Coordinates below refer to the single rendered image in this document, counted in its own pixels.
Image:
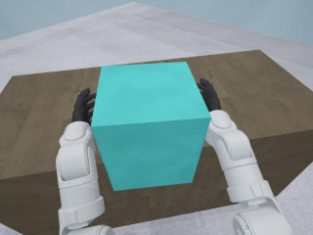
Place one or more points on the robot right hand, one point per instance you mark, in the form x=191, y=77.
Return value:
x=209, y=95

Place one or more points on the robot left forearm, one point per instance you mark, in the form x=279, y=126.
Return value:
x=78, y=178

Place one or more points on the robot left upper arm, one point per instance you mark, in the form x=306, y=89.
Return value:
x=93, y=230

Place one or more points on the robot right forearm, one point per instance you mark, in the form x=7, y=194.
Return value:
x=246, y=185

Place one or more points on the robot left hand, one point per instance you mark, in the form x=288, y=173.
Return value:
x=81, y=108

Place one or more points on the robot right upper arm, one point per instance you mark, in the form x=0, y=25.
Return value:
x=260, y=221

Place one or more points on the pedestal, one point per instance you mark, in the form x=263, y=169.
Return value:
x=268, y=104

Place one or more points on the carton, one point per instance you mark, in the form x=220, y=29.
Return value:
x=149, y=122

